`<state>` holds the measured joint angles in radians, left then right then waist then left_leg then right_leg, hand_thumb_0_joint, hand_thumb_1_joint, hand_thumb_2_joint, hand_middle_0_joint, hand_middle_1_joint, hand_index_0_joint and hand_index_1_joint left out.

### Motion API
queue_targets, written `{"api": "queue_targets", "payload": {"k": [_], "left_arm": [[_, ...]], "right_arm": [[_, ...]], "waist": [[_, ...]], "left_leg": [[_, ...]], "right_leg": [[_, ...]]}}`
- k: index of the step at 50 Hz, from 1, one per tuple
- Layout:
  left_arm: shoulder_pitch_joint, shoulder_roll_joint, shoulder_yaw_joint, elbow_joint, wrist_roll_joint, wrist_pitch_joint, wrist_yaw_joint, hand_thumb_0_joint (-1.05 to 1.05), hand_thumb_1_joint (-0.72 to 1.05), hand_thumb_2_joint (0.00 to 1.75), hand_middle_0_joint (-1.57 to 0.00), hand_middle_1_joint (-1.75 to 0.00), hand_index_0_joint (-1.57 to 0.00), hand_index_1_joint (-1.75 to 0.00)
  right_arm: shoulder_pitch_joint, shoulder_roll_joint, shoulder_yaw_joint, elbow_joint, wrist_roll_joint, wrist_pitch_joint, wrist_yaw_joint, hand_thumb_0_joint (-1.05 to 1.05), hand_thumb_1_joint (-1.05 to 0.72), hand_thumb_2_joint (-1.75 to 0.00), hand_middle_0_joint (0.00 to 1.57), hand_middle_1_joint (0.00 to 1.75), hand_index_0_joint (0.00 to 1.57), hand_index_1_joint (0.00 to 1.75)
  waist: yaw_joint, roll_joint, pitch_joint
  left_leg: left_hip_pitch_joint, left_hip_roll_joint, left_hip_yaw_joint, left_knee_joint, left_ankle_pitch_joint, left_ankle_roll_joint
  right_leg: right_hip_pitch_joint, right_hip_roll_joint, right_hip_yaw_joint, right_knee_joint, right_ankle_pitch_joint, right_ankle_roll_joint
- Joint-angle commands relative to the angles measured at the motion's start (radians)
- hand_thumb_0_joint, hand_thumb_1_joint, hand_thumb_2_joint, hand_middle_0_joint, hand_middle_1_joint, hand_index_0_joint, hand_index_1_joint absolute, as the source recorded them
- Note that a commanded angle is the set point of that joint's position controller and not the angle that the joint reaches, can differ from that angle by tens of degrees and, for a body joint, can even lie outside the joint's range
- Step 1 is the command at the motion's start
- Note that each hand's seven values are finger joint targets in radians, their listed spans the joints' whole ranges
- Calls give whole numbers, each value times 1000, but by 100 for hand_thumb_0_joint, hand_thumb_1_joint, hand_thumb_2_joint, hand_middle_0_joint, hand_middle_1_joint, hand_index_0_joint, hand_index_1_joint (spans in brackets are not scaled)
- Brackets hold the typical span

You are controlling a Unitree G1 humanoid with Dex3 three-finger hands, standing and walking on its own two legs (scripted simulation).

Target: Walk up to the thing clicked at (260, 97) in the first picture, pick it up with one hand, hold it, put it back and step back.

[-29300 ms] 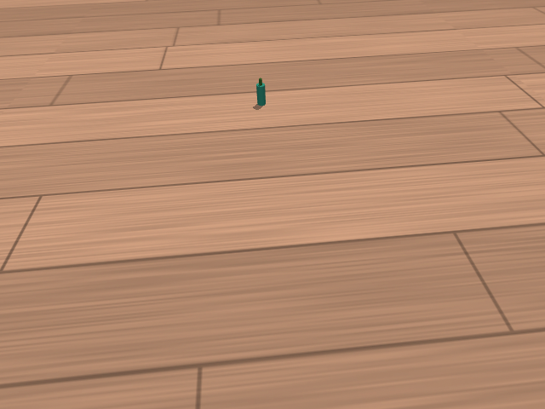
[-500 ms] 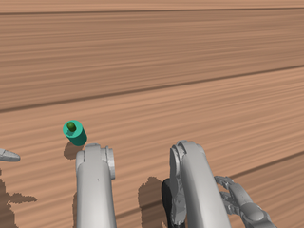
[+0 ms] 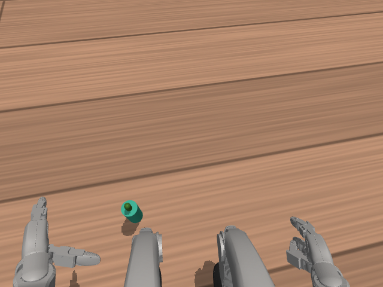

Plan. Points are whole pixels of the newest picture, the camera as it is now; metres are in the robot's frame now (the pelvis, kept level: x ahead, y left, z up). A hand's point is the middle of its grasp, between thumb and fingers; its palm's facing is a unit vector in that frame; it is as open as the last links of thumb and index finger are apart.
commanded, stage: home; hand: left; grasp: from the side
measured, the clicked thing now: (131, 211) +0.38 +0.22 -0.48
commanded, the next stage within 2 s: none
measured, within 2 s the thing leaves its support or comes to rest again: neither
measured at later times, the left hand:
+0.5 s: hand (61, 246) +0.22 +0.20 +0.08, palm faces +0.15 -0.94 -0.30, open 17.5 cm
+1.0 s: hand (62, 252) +0.21 +0.20 +0.09, palm faces +0.14 -0.95 -0.28, open 17.7 cm
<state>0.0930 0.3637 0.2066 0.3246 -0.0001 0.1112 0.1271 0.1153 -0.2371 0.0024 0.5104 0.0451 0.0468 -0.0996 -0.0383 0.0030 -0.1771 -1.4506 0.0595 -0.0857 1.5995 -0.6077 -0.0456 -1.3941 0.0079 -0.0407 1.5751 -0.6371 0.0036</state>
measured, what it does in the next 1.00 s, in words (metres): rises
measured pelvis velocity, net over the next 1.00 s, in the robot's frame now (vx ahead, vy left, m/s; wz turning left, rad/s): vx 0.05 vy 0.01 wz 0.04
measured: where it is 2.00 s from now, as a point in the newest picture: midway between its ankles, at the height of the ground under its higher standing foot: outside the picture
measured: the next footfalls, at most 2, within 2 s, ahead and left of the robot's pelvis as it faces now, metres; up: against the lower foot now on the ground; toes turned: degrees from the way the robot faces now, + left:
none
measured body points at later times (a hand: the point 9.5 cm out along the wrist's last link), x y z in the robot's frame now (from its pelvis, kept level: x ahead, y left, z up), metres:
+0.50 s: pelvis +0.05 +0.02 +0.13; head +0.06 +0.02 +0.58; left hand +0.21 +0.25 +0.11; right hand +0.22 -0.22 +0.06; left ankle +0.06 +0.14 -0.54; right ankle +0.05 -0.12 -0.54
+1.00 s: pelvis +0.05 +0.01 +0.14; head +0.06 +0.02 +0.59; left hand +0.20 +0.25 +0.11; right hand +0.22 -0.22 +0.07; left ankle +0.06 +0.14 -0.54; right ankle +0.05 -0.12 -0.54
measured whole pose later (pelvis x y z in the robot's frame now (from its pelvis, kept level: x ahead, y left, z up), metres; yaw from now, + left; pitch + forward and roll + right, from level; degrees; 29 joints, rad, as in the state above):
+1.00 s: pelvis +0.05 +0.01 +0.14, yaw +2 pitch +7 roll -2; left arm 0.47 0.21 -0.01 -0.02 -0.01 0.29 0.14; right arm 0.29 -0.20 0.04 0.49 0.01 -0.11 -0.18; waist -0.03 0.03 -0.12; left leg -0.64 0.05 -0.05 0.98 -0.46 -0.03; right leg -0.58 -0.01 -0.04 0.92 -0.48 0.02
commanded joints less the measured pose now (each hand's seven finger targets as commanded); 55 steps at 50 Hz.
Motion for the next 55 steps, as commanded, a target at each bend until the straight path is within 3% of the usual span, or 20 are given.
{"api": "queue_targets", "payload": {"k": [1, 4, 8, 9, 12, 19, 27, 30, 36, 38, 45, 47, 49, 50, 54, 55], "left_arm": [[28, 117, 14, -172, -4, 5, 36, 0, -52, 7, -5, -6, -5, -6], [66, 108, 1, -220, -5, 38, 51, 0, -53, 7, -5, -6, -5, -6], [110, 52, -54, -292, -8, 82, 66, 0, -57, 4, -5, -5, -5, -5], [119, 63, -49, -316, -8, 90, 71, 0, -57, 5, -5, -5, -5, -5], [207, 8, -101, -384, -13, 122, 75, 0, -55, 5, -5, -5, -5, -5], [345, -50, -167, -524, -18, 163, 71, 0, -58, 4, -5, -5, -5, -5], [398, -62, -167, -551, -12, 146, 41, 0, -59, 3, -5, -5, -4, -5], [357, -58, -166, -554, -5, 134, 32, 0, -58, 4, -5, -5, -5, -5], [302, -33, -163, -606, -2, 121, 30, 0, -60, 3, -4, -5, -4, -5], [364, -70, -182, -535, -1, 129, 27, 0, -61, 2, -4, -4, -4, -4], [388, -68, -168, -506, -4, 128, 22, 0, -59, 3, -4, -5, -4, -5], [348, -32, -142, -560, -7, 121, 24, 0, -60, 3, -4, -5, -4, -5], [386, -83, -176, -467, -6, 127, 17, 0, -61, 2, -4, -5, -4, -5], [348, -50, -155, -547, -9, 119, 19, 0, -60, 3, -4, -5, -4, -5], [343, -41, -151, -563, -7, 111, 18, 0, -60, 3, -4, -5, -4, -5], [373, -72, -168, -501, -5, 115, 17, 0, -61, 2, -4, -5, -4, -5]], "right_arm": [[73, -125, -53, -100, -2, -65, -34, 0, -90, -90, 20, 30, 20, 30], [87, -117, -48, -113, 2, -82, -48, 0, -90, -90, 20, 30, 20, 30], [98, -109, -40, -129, -1, -101, -73, 0, -90, -90, 20, 30, 20, 30], [101, -107, -37, -133, -1, -106, -79, 0, -90, -90, 20, 30, 20, 30], [118, -97, -33, -153, -6, -119, -93, 0, -90, -90, 20, 30, 20, 30], [110, -78, -20, -189, -16, -150, -108, 0, -90, -90, 20, 30, 20, 30], [103, -82, -24, -207, -26, -181, -102, 0, -90, -90, 20, 30, 20, 30], [111, -82, -26, -201, -30, -191, -101, 0, -90, -90, 20, 30, 20, 30], [108, -82, -20, -189, -36, -207, -102, 0, -90, -90, 20, 30, 20, 30], [106, -78, -18, -184, -36, -211, -103, 0, -90, -90, 20, 30, 20, 30], [98, -80, -18, -178, -37, -209, -97, 0, -90, -90, 20, 30, 20, 30], [95, -80, -20, -182, -33, -208, -95, 0, -90, -90, 20, 30, 20, 30], [90, -78, -18, -185, -34, -210, -94, 0, -90, -90, 20, 30, 20, 30], [91, -77, -17, -183, -35, -211, -92, 0, -90, -90, 20, 30, 20, 30], [103, -79, -22, -178, -35, -211, -93, 0, -90, -90, 20, 30, 20, 30], [101, -79, -20, -179, -36, -213, -94, 0, -90, -90, 20, 30, 20, 30]], "waist": [[-6, 53, -331], [3, 45, -309], [-7, 71, -238], [2, 85, -222], [-5, 87, -185], [4, 59, -64], [12, 16, 6], [-3, 47, -20], [4, 86, -70], [3, 58, -57], [18, 33, -27], [27, 43, -17], [8, 3, 14], [18, 48, 0], [19, 53, -33], [6, 31, -18]], "left_leg": [[425, -36, 70, -318, 195, 68], [517, -40, 76, -394, 230, 67], [651, -43, 78, -507, 260, 57], [672, -45, 78, -537, 262, 56], [755, -47, 84, -608, 286, 53], [835, -43, 68, -721, 303, 48], [855, -43, 70, -769, 299, 46], [881, -41, 69, -768, 326, 43], [931, -44, 69, -772, 372, 38], [931, -44, 70, -767, 386, 40], [908, -48, 76, -775, 373, 41], [900, -50, 79, -778, 361, 42], [890, -50, 84, -778, 334, 46], [892, -52, 84, -780, 328, 45], [914, -50, 83, -782, 340, 43], [910, -48, 81, -781, 335, 44]], "right_leg": [[400, 5, 30, -399, 232, -18], [502, 0, 31, -478, 272, -13], [577, 3, 10, -563, 305, -13], [602, 3, 6, -587, 304, -13], [674, 5, 0, -653, 331, -10], [749, 20, -36, -738, 330, -12], [782, 23, -37, -784, 310, -7], [792, 21, -27, -776, 338, -10], [823, 19, -22, -776, 374, -11], [835, 19, -21, -782, 392, -9], [844, 18, -23, -801, 382, -5], [844, 15, -24, -810, 376, -4], [825, 17, -21, -816, 357, 1], [833, 13, -18, -819, 350, -2], [840, 16, -20, -811, 356, -4], [834, 18, -19, -809, 354, -4]]}}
